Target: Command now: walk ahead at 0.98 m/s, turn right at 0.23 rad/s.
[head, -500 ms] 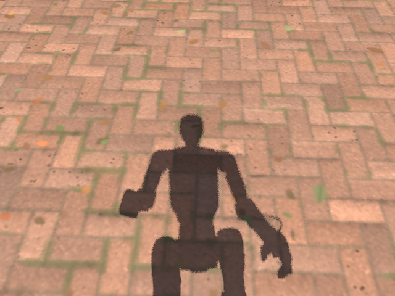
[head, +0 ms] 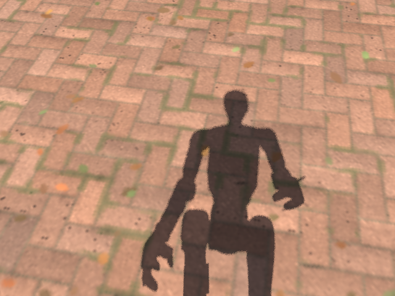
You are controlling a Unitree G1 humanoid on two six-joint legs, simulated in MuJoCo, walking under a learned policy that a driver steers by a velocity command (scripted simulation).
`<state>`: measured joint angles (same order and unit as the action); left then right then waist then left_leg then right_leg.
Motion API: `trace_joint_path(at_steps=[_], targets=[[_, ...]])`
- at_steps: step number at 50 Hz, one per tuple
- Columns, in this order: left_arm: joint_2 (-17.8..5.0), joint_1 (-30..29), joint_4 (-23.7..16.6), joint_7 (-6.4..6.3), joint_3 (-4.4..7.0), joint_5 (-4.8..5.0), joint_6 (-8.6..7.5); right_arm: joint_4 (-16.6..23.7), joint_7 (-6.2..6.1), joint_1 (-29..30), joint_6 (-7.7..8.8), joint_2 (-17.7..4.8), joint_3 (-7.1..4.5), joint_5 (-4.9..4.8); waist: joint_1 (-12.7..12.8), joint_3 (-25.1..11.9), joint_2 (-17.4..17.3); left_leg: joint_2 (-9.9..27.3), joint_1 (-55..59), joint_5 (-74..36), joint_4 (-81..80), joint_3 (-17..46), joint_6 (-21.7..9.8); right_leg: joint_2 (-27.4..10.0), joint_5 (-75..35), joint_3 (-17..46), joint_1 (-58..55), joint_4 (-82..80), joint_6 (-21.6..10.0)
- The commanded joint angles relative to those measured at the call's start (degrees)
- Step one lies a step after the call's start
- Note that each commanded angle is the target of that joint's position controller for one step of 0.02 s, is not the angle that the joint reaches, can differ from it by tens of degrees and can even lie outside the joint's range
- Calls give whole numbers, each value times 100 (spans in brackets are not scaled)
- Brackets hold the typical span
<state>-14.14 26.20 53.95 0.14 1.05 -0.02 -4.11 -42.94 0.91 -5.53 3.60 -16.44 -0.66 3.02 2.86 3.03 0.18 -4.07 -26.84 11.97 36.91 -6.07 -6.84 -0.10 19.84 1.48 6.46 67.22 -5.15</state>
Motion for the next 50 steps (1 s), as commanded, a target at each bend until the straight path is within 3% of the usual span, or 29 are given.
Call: trace_joint_path(at_steps=[1,4,6,9,12,13,15,16,17,18,19,20,21,22,23,25,27,29,32,35,36,37,38,39,40,42,44,46,50], targets=[[-684,-512,-685,32,112,19,-93,-294,-54,-1183,128,-663,-327,-7,-519,-331,185,2005,2753,1091,-2401,3071,-578,-521,-637,410,3214,1107,-154],[-395,-389,-614,214,68,-132,222,-568,-48,-1268,326,-249,-187,-129,-95,94,-246,1611,1709,340,-2904,1758,-134,-822,-756,438,2815,651,10],[-365,-1013,-833,276,56,-130,327,-687,-10,-1355,420,-288,-192,-211,-109,420,-250,1392,1574,-537,-3182,921,161,-848,-1164,221,3244,341,86],[-239,-1835,-1178,335,-29,-36,290,-762,23,-1490,503,-302,-157,-176,-198,612,-318,999,1522,-2725,-3215,-232,458,-627,-2130,-354,3291,-695,53],[-237,-2556,-1408,416,-114,-57,184,-877,-92,-1727,507,-382,-110,-231,-326,724,-10,903,1974,-4640,-3148,-761,677,-179,-2786,-1196,2891,-2194,-78],[-286,-2305,-1276,436,-105,-57,179,-800,-180,-1698,537,-510,-108,-244,-245,325,-37,909,2245,-6314,-2648,-844,772,191,-3042,-1444,2337,-2442,-105],[-492,-1438,-1041,473,-49,-245,140,-709,-385,-1685,509,-913,-203,-319,214,-104,-421,1224,2380,-7739,-1090,-783,949,636,-2918,-1625,1204,-2950,-193],[-760,-390,-724,425,81,-315,153,-640,-438,-1483,435,-998,-235,-322,697,-616,-473,1307,2021,-7440,178,-678,990,789,-2837,-1348,-14,-2990,-340],[-1098,863,-345,318,260,-266,162,-509,-425,-1035,343,-1105,-290,-304,1319,-1122,-388,1256,1471,-6083,2045,-558,1035,573,-3142,-753,-1249,-3195,-646],[-1463,928,-455,231,395,297,151,-320,-349,-750,312,-922,-228,-329,1303,-998,615,88,427,185,4719,-339,1313,-268,-4161,290,-1999,-3736,-809],[-1937,257,-797,166,361,-31,42,138,-256,-1291,423,-230,-22,-123,350,-1692,1770,-324,-1226,2593,6443,753,1403,-1132,-7257,2245,-3084,-2971,-1526],[-1914,-20,-1142,161,468,-290,23,361,-173,-1518,524,-578,-28,-322,412,-3058,807,-219,-1603,2266,6651,1803,1335,-1890,-5783,3721,-3712,-3821,-2418],[-1783,-605,-1468,142,527,-139,36,541,-157,-1178,562,-849,-82,-409,204,-2498,-193,7,-1628,1896,5943,1842,1079,-1673,-3819,3889,-2902,-4471,-2344],[-1477,-1238,-1619,131,474,53,30,584,-172,-958,513,-843,-132,-392,-261,-1337,-957,205,-1672,1669,5319,1621,978,-1352,-2930,3565,-1557,-4905,-2085],[-1247,-1585,-1755,118,396,104,20,539,-190,-963,409,-856,-170,-309,-528,-805,-1170,358,-1368,1569,4935,1567,1009,-1208,-3077,3298,-490,-5125,-1948],[-1180,-1695,-1884,66,402,84,48,661,-232,-886,215,-847,-232,-206,-670,-270,-929,508,-696,1465,3817,1479,1209,-672,-4097,2466,957,-5193,-1720],[-1197,-1646,-1857,-52,443,121,137,876,-297,-503,169,-461,-150,-154,-617,-317,-673,380,-195,1007,2186,1214,1365,-23,-4791,1748,1619,-4872,-1367],[-1343,-1523,-1841,-208,541,177,365,994,-339,-224,108,-250,-92,-216,-451,-915,-207,17,269,32,990,1067,1437,320,-5032,1501,1486,-4455,-902],[-1274,-1414,-1865,-326,580,283,604,1166,-309,189,50,-354,-153,-325,-243,-1290,326,-290,682,-938,-185,1129,1411,490,-3736,1741,1290,-4069,-304],[-976,-1645,-2069,-336,532,192,646,1137,-253,159,95,-601,-301,-326,-358,-1092,790,-113,1009,-1427,-1213,1516,1273,478,-2293,2337,1025,-3532,-74],[-824,-1794,-2166,-311,487,174,632,1002,-245,-188,148,-656,-353,-287,-535,-1156,695,216,1581,-2116,-1765,1577,1080,615,-1631,2244,1135,-2889,81],[-387,-1455,-2198,-273,354,80,618,981,-289,-445,145,-791,-377,-181,-398,-1654,-143,1419,2878,-3104,-1531,2526,510,986,766,1667,1868,-1518,320],[-385,-714,-2201,-218,336,15,566,1183,-314,-458,42,-776,-336,-12,-48,-1909,-1111,2547,3709,-5084,-1097,3842,-370,1379,2530,1194,2843,-488,603],[-925,-209,-2258,-52,426,116,509,1074,-321,-364,-35,-1072,-478,-106,243,-2342,-1855,3463,3710,-3644,-1324,5093,-1117,674,2098,923,3322,582,813],[-1363,-668,-2040,-59,562,194,567,1258,-381,-115,-72,-649,-435,-132,-99,-1857,-1022,2766,3273,-2431,-1407,4326,-939,334,1515,761,3396,960,985],[-1431,-1232,-2094,-152,619,198,769,1333,-412,153,-204,-438,-339,-162,-195,-1107,-332,1939,2139,-1303,-1584,2834,-399,61,695,511,3305,985,1101],[-1070,-1430,-2269,-161,504,156,799,1204,-430,229,-269,-633,-417,-130,-177,-709,-483,1605,1403,-1405,-1878,2076,-376,-70,368,142,3003,491,1051],[-831,-1501,-2361,-159,432,164,757,1056,-431,35,-292,-683,-476,-108,-247,-881,-757,1686,1602,-1748,-1965,1717,-529,-194,328,-4,2917,29,1024],[-854,-1623,-2402,-88,426,141,758,939,-386,123,-296,-847,-594,-202,-273,-1159,-879,2019,1689,-1580,-2012,1244,-584,-503,-12,-44,2334,-1009,885]])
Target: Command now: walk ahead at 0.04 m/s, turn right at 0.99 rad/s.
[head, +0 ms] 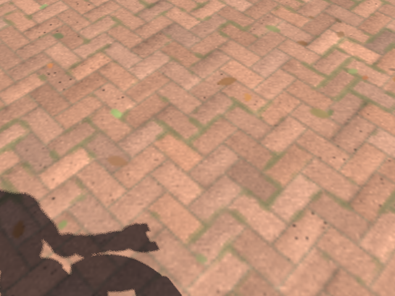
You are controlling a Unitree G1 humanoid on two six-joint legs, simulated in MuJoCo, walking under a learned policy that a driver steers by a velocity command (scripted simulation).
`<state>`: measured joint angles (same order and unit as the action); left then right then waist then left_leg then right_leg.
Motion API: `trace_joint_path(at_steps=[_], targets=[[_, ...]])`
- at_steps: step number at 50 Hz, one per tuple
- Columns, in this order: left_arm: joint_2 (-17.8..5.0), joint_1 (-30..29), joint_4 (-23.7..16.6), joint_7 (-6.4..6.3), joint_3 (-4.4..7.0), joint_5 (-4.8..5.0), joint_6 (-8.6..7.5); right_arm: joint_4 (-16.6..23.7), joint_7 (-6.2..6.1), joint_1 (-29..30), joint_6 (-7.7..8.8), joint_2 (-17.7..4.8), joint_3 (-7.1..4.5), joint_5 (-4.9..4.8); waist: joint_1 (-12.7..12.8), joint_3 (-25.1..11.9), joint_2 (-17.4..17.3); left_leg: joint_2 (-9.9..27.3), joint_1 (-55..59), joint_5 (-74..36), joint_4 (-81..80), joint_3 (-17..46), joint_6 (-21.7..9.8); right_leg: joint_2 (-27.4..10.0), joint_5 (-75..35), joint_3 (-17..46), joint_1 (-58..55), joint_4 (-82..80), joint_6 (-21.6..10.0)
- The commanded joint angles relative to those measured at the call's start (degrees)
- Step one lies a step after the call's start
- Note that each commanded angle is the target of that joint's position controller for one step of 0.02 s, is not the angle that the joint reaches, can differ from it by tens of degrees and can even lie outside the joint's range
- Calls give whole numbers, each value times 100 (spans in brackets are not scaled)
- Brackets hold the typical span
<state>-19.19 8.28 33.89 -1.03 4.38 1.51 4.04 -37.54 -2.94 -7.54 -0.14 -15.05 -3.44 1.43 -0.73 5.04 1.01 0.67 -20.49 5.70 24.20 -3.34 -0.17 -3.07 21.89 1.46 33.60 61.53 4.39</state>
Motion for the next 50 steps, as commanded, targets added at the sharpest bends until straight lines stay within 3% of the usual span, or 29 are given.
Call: trace_joint_path(at_steps=[1,6,7,8,9,10,11,12,13,15,19,24,27,28,29,30,31,32,34,35,36,38,43,44,45,46,47,48,50], targets=[[-369,198,-378,54,107,-9,-41,381,20,399,75,-1038,-346,-66,118,-1345,-1018,1549,938,-808,-749,787,-1191,-199,-269,-126,-648,-739,-127],[-457,544,-207,150,276,-11,69,188,123,344,83,-1028,-423,-219,303,-1252,-968,1580,679,252,-95,57,-640,163,-771,-618,-1894,-2643,-596],[-616,894,-74,108,381,-28,73,83,138,101,58,-805,-388,-222,370,-1148,-535,1317,106,880,622,-242,-283,234,-994,-322,-2530,-3161,-840],[-1307,1182,-123,2,564,-38,29,140,164,-79,8,-550,-334,-90,291,-788,1215,557,-1503,2467,2526,-839,377,-1045,-2487,1776,-3243,-3968,-1511],[-1726,914,-351,3,583,-254,-124,605,117,553,63,-506,-296,37,334,-983,1776,-149,-2609,3198,3730,222,524,-1767,-2792,3418,-3042,-4225,-2513],[-1444,743,-387,29,545,-339,-250,665,73,934,106,-737,-347,-29,493,-1042,1116,-87,-2658,2822,4185,756,355,-1587,-2030,3138,-2891,-4460,-2430],[-1264,457,-376,2,481,-267,-323,594,44,873,125,-814,-382,-103,270,-869,915,-31,-2611,2215,4117,912,220,-1278,-1712,2767,-2715,-4459,-2071],[-1028,154,-421,-40,418,-125,-314,434,-4,639,119,-864,-422,-78,94,-882,625,46,-2469,1808,4021,935,233,-1065,-1724,2426,-2630,-4304,-1789],[-896,-51,-464,-84,364,-46,-278,383,-17,513,113,-871,-436,-20,-3,-942,683,1,-2190,1551,3966,903,298,-920,-2072,2185,-2417,-4166,-1679],[-668,-98,-478,-163,259,-105,-230,259,62,301,110,-757,-406,-53,-62,-1237,686,-145,-1683,1188,4059,733,415,-706,-2723,1781,-2291,-3963,-1619],[-651,152,-340,-193,226,-126,-199,288,180,514,82,-447,-225,-128,151,-1288,700,-170,-1235,1061,2857,640,495,-592,-3013,1720,-2456,-3672,-1573],[-670,90,-313,-78,170,-175,-157,315,284,461,82,-582,-194,-195,290,-1138,896,-130,-464,1553,1933,584,365,-762,-3149,2274,-2242,-3516,-1742],[-521,-157,-291,-65,94,-75,-159,229,344,118,157,-477,-175,-181,8,-1017,813,-140,415,641,309,489,177,-482,-2729,2366,-2048,-3330,-1499],[-373,-35,-260,-73,53,-93,-187,225,342,49,189,-539,-180,-92,0,-1005,591,100,919,-207,-165,716,55,-261,-2087,2272,-1810,-3227,-1222],[-140,301,-258,-74,-8,-238,-230,312,314,5,203,-947,-239,48,254,-1190,-486,1063,1423,-1626,-214,1620,-271,292,-847,1676,-1456,-2383,-832],[-218,422,-256,-73,32,-197,-278,242,312,214,203,-935,-206,143,510,-971,-1468,1716,1087,-2231,-300,2413,-1169,782,571,1044,-1074,-2126,-485],[-516,225,-219,-96,106,-234,-297,279,306,300,231,-623,-133,78,306,-934,-1364,1878,915,-1802,-470,2604,-1535,557,946,838,-1134,-1740,-239],[-595,-30,-226,-105,163,-177,-288,247,282,258,240,-592,-123,32,171,-889,-1233,1718,1054,-1550,-464,2494,-1481,514,910,764,-1018,-1448,-150],[-427,-118,-167,-111,164,-167,-203,196,224,237,234,-747,-158,-86,90,-851,-1045,1581,1273,-1486,-385,2237,-1337,388,985,709,-781,-1022,32],[-207,14,-91,-75,86,-160,-190,110,197,63,208,-715,-142,-116,90,-1063,-884,1423,1389,-147,-575,2103,-1180,275,813,580,-851,-1197,46],[-124,-5,-68,-12,43,-101,-220,5,199,-272,143,-1008,-255,-210,-84,-937,-1016,1247,1436,1688,-882,2105,-1116,407,738,151,-692,-1256,3],[-173,-196,-99,81,47,-5,-344,-36,173,-507,69,-1117,-291,-257,-228,-515,-1290,1312,1180,3185,-1305,2368,-1142,381,705,-109,-547,-1477,-185],[23,446,348,166,34,-38,-733,-13,249,-325,160,-1002,-250,-393,196,-383,-904,1008,317,2633,-1004,1636,-1054,497,-556,-604,-2396,-3881,-727],[-1,800,517,158,51,-41,-775,21,256,-269,191,-890,-217,-388,349,-459,-732,909,-176,2544,-654,1474,-947,482,-781,-592,-3105,-3967,-793],[-100,1462,699,136,88,-9,-825,173,284,61,259,-581,-106,-341,658,-614,-470,715,-1045,2305,146,1212,-709,86,-557,-82,-4055,-3996,-940],[-589,2363,853,144,101,-626,-799,314,380,313,178,-175,-39,114,1094,-901,1326,-118,-2148,2622,2348,215,-432,-1135,1553,1881,-5037,-5067,-1099],[-1078,2266,801,136,266,-613,-757,705,431,804,191,-417,-86,170,1053,-157,1517,-205,-3606,2445,2972,279,-423,-1984,2071,3491,-4648,-5396,-1697],[-748,2057,809,140,187,-511,-761,660,463,994,187,-634,-144,169,932,187,540,209,-3966,1807,3454,651,-420,-1799,1932,3142,-4624,-5288,-1730],[-528,1704,763,176,79,-408,-816,392,598,433,230,-672,-147,108,538,-116,429,353,-3466,1151,3568,552,-294,-1275,1252,2282,-4330,-5312,-1486]])
Over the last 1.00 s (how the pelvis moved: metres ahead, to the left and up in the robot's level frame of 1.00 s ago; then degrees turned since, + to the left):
0.65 -0.03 0.02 -52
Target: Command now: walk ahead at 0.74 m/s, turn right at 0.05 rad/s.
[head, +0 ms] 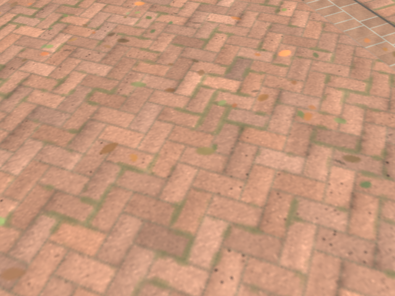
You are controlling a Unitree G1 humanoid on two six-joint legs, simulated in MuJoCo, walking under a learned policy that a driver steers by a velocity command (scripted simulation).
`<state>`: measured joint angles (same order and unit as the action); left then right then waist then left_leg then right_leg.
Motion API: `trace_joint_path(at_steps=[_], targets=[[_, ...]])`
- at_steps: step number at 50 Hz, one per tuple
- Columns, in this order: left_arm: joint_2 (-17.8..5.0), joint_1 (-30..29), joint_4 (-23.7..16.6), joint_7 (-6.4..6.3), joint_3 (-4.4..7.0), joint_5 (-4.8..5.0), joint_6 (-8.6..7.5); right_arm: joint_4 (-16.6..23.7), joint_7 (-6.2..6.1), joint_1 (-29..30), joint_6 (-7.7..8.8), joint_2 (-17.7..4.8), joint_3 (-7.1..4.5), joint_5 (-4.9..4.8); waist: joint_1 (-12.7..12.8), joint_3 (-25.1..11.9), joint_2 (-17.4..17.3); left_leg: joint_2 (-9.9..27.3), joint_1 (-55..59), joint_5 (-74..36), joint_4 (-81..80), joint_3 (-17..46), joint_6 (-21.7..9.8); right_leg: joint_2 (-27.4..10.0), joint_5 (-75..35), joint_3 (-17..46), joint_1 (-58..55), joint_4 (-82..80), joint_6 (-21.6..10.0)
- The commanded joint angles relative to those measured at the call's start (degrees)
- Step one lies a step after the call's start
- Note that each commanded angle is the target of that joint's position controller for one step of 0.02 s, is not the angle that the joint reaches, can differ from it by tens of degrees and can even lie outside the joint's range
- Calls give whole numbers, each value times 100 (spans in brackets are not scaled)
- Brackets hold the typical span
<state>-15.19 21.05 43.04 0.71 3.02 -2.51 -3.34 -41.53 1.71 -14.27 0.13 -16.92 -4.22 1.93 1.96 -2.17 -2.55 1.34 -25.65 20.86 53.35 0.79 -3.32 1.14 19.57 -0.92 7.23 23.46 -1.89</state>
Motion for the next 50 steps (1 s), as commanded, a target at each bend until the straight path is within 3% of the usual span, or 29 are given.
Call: trace_joint_path(at_steps=[1,6,10,12,13,14,15,16,17,18,19,21,23,27,29,31,33,35,37,38,39,40,41,42,43,44,46,48,50], targets=[[-899,396,-123,-20,177,37,-116,757,200,1052,184,-524,-76,92,190,574,846,330,-2749,-471,708,37,100,-1594,1384,2291,-1470,-1660,-869],[-752,479,171,-2,118,114,-244,963,328,1695,101,-327,80,14,111,1104,893,307,-2046,-1500,-430,-281,283,-1200,-143,1121,-559,-2251,-843],[-925,708,520,-2,130,144,-263,1096,306,2007,85,-304,149,-1,97,1207,832,128,-1032,-1510,-1374,-703,-129,-1438,-2134,559,-701,-2452,-788],[-1124,731,676,-23,150,131,-253,993,171,1547,71,-400,101,23,-187,760,958,-305,-60,-977,-1481,-963,-390,-1464,-5321,182,-1010,-1430,-683],[-1277,735,757,-52,184,94,-218,789,82,766,79,-542,26,20,-591,268,1064,-550,821,-664,-1420,-983,-488,-1493,-6646,40,-1028,-383,-617],[-1372,560,766,-93,212,96,-164,374,-18,-546,99,-708,-77,20,-1243,-363,944,-672,2359,-606,-1652,-927,-577,-1353,-6767,-128,-446,1114,-502],[-1105,455,647,-110,138,59,-160,55,-129,-1667,132,-1163,-224,99,-1692,-1025,407,170,4040,584,-1723,129,-626,-974,-5034,-125,948,3188,-454],[-65,773,316,-8,-92,194,-218,-30,-137,-1755,214,-1803,-312,218,-1087,-1583,-1659,1766,4786,3488,-3167,3342,-924,199,453,290,2690,5308,-329],[-504,280,262,3,-13,168,-288,23,-94,-1308,228,-1450,-243,76,-1052,-1268,-1061,1827,4215,3722,-4217,4877,-819,267,396,1184,3252,5840,-534],[-724,-70,169,14,68,209,-287,-35,-101,-783,235,-1114,-184,76,-690,-279,-468,1781,3500,2941,-4092,3935,-818,-112,-181,902,3618,5875,-565],[-677,-213,190,39,11,171,-296,-54,-77,-550,287,-818,-124,49,-525,63,127,1581,2747,1852,-4061,3095,-869,-415,-610,727,3386,5518,-545],[-410,-62,233,117,-67,0,-165,-170,-69,-307,385,-519,-13,20,-63,260,-75,1139,1663,1193,-4276,2126,-762,-695,-670,657,2786,5011,-405],[-251,-315,171,208,-122,-34,-18,-367,-63,-481,508,-350,43,-62,40,616,-117,983,1217,1049,-4695,1695,-813,-852,-710,561,2908,4740,-268],[-302,-1712,-305,252,-193,7,20,-626,-20,-1031,644,-383,54,-147,-193,1259,176,685,1355,-424,-5269,770,-842,-978,-1755,92,3884,3456,-68],[-215,-2238,-469,310,-266,41,-39,-709,-19,-1203,701,-328,88,-198,-303,1275,266,426,1297,-1549,-5382,227,-705,-802,-2495,-250,3343,2309,-79],[-114,-2588,-575,366,-336,88,-72,-860,-74,-1478,765,-470,86,-252,-377,1273,221,591,1486,-2835,-5694,44,-619,-628,-3092,-462,2664,1491,-224],[-180,-2709,-591,327,-338,107,-79,-1005,-111,-1600,762,-624,86,-247,-382,1138,155,689,2326,-4255,-5559,-163,-521,-416,-3200,-601,2456,994,-366],[-382,-2478,-535,228,-272,84,-70,-1089,-170,-1573,701,-881,61,-171,-204,650,-110,804,3239,-6668,-4790,-292,-401,43,-2554,-777,2036,883,-497],[-763,-1260,-241,90,-118,92,-47,-1190,-288,-1485,533,-1122,14,15,440,-149,-496,1020,3600,-8193,-2955,-315,-338,397,-1479,-655,838,965,-679],[-969,-70,132,-10,1,86,-35,-1179,-322,-1305,435,-1143,7,59,993,-665,-449,980,3154,-7759,-1381,-310,-339,325,-1157,-486,-426,703,-782],[-1366,952,342,-129,155,-31,-23,-1058,-304,-1283,432,-774,86,93,1275,-1282,-118,709,1861,-5891,571,-272,-413,-657,298,558,-1959,988,-887],[-1764,723,295,-130,290,-236,-86,-807,-132,-2134,492,361,336,-216,288,-1983,1801,-393,-803,367,3004,36,-236,-2583,2142,3949,-3680,283,-1652],[-1304,461,259,-39,259,-74,-77,-774,-192,-1411,548,-428,195,-265,606,-1868,828,-293,-1299,166,3251,552,-457,-2388,2697,4818,-3175,-745,-1396],[-1000,-64,340,-35,193,-58,-148,-596,-207,-729,561,-537,142,-315,383,-650,525,38,-1486,-614,2918,517,-480,-2175,1838,3541,-2088,-903,-1149],[-726,-299,400,-9,151,-56,-207,-613,-176,-637,547,-442,181,-274,185,-185,111,259,-1247,-873,2572,484,-484,-2030,911,2806,-1236,-1066,-1013],[-549,-380,488,-23,100,-60,-253,-666,-119,-575,459,-334,184,-207,14,174,70,408,-1023,-931,2404,499,-467,-1753,286,2063,-603,-1213,-774],[-234,-263,698,-23,-3,40,-355,-648,7,-755,231,-80,222,-78,-306,383,453,604,-756,-938,2227,475,-335,-1577,-87,1215,59,-1490,-560],[-295,-201,823,2,13,167,-450,-446,87,-314,83,48,243,-56,-401,721,461,755,-1233,-1134,2051,334,-230,-1455,-598,425,241,-1724,-342],[-284,-156,871,34,-2,136,-516,-154,138,375,51,99,290,-79,-351,1017,498,705,-1421,-1735,1461,-2,-186,-1129,-1614,-454,490,-1901,-122]])
Over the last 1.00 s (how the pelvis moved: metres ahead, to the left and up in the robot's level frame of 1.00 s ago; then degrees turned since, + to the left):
0.09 -0.07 0.00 -25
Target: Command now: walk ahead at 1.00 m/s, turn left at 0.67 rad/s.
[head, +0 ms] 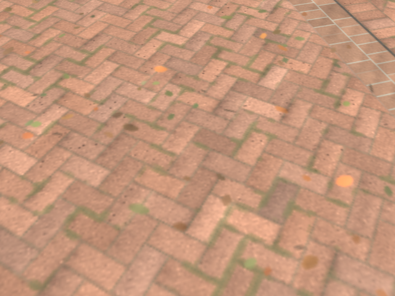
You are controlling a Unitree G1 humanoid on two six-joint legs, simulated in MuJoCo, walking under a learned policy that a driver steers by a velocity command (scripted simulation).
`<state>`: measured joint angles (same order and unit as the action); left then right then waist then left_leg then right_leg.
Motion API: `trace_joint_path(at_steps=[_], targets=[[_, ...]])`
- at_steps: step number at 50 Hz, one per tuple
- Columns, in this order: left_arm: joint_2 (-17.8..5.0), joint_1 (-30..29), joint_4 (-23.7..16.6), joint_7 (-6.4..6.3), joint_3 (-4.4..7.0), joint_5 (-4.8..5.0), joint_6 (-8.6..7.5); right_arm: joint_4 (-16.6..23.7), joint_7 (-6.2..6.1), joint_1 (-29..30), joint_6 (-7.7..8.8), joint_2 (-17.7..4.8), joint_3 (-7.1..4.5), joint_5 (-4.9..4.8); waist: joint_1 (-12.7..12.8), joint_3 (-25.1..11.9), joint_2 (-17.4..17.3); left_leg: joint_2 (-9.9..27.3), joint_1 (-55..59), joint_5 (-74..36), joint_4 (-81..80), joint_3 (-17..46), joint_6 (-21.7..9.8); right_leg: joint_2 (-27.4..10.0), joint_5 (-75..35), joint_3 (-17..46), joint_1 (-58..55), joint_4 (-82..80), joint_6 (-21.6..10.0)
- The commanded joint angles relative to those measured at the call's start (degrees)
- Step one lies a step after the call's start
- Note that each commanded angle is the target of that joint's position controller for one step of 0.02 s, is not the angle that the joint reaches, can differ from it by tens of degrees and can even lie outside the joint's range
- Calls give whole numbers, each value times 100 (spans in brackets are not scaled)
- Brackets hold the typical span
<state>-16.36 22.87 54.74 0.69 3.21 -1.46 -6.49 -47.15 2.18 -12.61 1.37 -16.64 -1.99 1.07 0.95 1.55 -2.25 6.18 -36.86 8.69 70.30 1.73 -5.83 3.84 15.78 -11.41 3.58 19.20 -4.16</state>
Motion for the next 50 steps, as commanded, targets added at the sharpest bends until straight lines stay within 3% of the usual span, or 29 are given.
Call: trace_joint_path(at_steps=[1,5,7,9,10,11,12,13,14,15,16,18,20,22,26,27,28,30,31,32,33,34,35,36,38,40,43,48,50], targets=[[-141,-305,-276,47,-34,15,-228,490,110,456,-61,82,86,-23,-219,727,490,132,-294,-867,-606,-285,48,-1202,-1792,226,880,-1500,178],[-354,59,-169,-61,-57,71,-248,790,209,1297,26,21,153,-25,-99,895,322,-280,18,-1652,-2455,-1153,-171,-1156,-4257,-510,214,-1477,384],[-614,129,-291,-218,-46,75,-204,620,232,1013,33,-155,108,-81,-233,262,538,-853,770,-1724,-2749,-1511,-315,-1247,-7042,-632,-533,-815,524],[-1067,-1,-428,-367,76,44,-15,453,198,175,48,-441,25,-4,-826,-61,921,-1147,1592,-1013,-2969,-1521,-512,-1613,-8496,-542,-814,630,560],[-1168,-297,-520,-384,127,-1,101,140,128,-921,47,-711,-116,16,-1396,-531,986,-1256,2744,-808,-2927,-1347,-653,-1678,-8366,-428,-522,1888,470],[-1214,-717,-679,-359,169,-79,216,-298,17,-2275,40,-1002,-305,-17,-1982,-1061,869,-1198,4070,-425,-3140,-851,-881,-1652,-7391,-232,86,3739,342],[-845,-859,-654,-213,126,-100,229,-377,-118,-2255,21,-1195,-444,-97,-1734,-731,11,-861,4558,-35,-3444,-153,-1098,-738,-2179,-172,1280,6004,291],[-73,-655,-1143,-161,-92,-178,93,-276,-143,-1711,-65,-1677,-548,-31,-818,-586,-1151,-81,5277,-1667,-3103,1715,-1630,-47,1432,401,3416,7891,469],[-169,-633,-1691,-128,-175,9,-63,-40,-167,-1494,-107,-1895,-632,50,-730,-1667,-1064,723,6178,682,-4782,4102,-2558,-88,1296,1504,4631,8137,473],[-505,-1030,-1652,-124,-171,-45,-182,41,-212,-1308,-93,-1404,-574,59,-725,-893,145,818,5467,1751,-5742,4499,-2208,-440,772,1704,4897,7453,391],[-595,-1179,-1627,-102,-147,-48,-199,-18,-230,-1077,-62,-1049,-488,49,-399,-226,729,654,4444,1582,-5877,4027,-1886,-674,396,1680,4602,6774,412],[-482,-1171,-1625,-93,-198,-254,18,21,-277,-835,113,-876,-400,-30,56,190,1035,158,2973,462,-5850,3057,-1669,-957,469,1687,3823,5996,647],[-345,-1355,-1762,-38,-263,-309,239,62,-262,-736,278,-834,-346,-92,201,392,934,-274,1867,152,-6020,2388,-1545,-1172,543,1494,3272,4967,855],[-230,-2070,-2105,7,-336,-224,246,84,-265,-754,349,-993,-392,-96,61,700,771,-630,1313,-2053,-5898,1842,-1349,-1057,-318,1134,2881,3704,958],[-63,-2338,-2270,-16,-426,-18,181,-75,-172,-1291,187,-1056,-502,-175,-503,-79,80,-1189,1899,-3883,-4867,1322,-403,-175,-2259,753,1611,1666,617],[-187,-3000,-2639,-102,-236,205,-72,9,-307,-1506,164,-447,-368,-557,-665,-184,421,-1177,1699,-2517,-4624,2062,-149,236,-2203,1241,1035,811,742],[-437,-2938,-2702,-171,-117,309,-134,10,-348,-1367,151,-637,-359,-507,-440,-328,232,-1102,2045,-2429,-4424,2212,-47,279,-2328,1294,836,456,752],[-842,-1532,-2422,-291,110,233,-192,330,-420,-596,86,-994,-467,-368,483,-1117,-369,-1383,2141,-2475,-2626,1935,431,-95,-3424,1412,-577,157,607],[-951,-358,-2162,-310,121,124,-120,517,-433,-719,27,-377,-303,-163,719,-2197,-176,-1599,1503,540,-808,1490,702,-1366,-4577,2287,-2198,1153,171],[-1098,-38,-2188,-237,59,-162,-31,671,-382,-1860,4,163,-122,-81,205,-3286,1599,-1968,359,3938,1138,1352,853,-3178,-7178,4377,-3524,1700,-728],[-1188,-360,-2135,-168,163,-54,43,804,-296,-2345,-48,-492,-164,-291,-27,-3862,2046,-1235,-44,3084,2286,1334,976,-3861,-4878,5705,-3447,1231,-1456],[-768,-1062,-2407,-246,135,-1,147,896,-305,-1625,-165,-805,-256,-380,60,-3098,1489,-768,-396,2412,2229,922,1063,-3236,-2775,4981,-2658,746,-1358],[-343,-1494,-2415,-322,13,27,260,1039,-351,-960,-274,-976,-338,-364,57,-1969,846,-584,-587,1911,1929,494,1119,-2719,-2223,3865,-1503,461,-1021],[-238,-1758,-2410,-350,-56,30,327,1109,-391,-761,-371,-983,-390,-337,-103,-1272,559,-430,-423,1775,1837,376,1169,-2389,-2360,3219,-499,253,-876],[-363,-2031,-2188,-304,18,31,325,1330,-393,-667,-477,-601,-333,-343,-365,-432,697,-131,99,1835,714,261,1098,-2009,-2609,2152,932,-149,-694],[-605,-2060,-1978,-250,154,36,255,1526,-410,-416,-445,-292,-248,-283,-329,-387,827,3,322,1645,-253,88,1079,-2051,-3348,1632,1178,-384,-822],[-877,-2161,-1839,-238,270,84,278,1521,-305,-319,-414,-376,-249,-243,-338,-943,694,56,1077,687,-1435,78,874,-2180,-3418,1253,1033,-315,-908],[-1091,-2068,-1631,-102,327,322,378,1682,-162,326,-499,-651,-325,-183,-205,-728,778,-312,1722,384,-2931,-217,563,-2200,-2201,913,935,-50,-679],[-1012,-1954,-1508,-88,290,385,420,1652,-146,288,-463,-681,-368,-134,-273,-688,680,-547,2387,-68,-3965,-365,336,-2012,-1572,735,1054,479,-347]])
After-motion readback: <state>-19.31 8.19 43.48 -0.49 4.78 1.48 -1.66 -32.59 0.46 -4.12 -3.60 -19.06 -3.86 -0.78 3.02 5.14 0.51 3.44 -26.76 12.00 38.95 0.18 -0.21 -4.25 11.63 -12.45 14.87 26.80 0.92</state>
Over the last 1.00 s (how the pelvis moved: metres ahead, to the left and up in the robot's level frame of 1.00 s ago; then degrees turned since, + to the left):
0.83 0.04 0.00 8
